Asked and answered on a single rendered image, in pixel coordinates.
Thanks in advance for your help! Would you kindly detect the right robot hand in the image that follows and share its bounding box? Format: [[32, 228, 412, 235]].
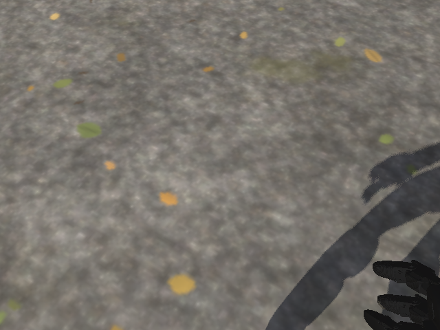
[[364, 260, 440, 330]]

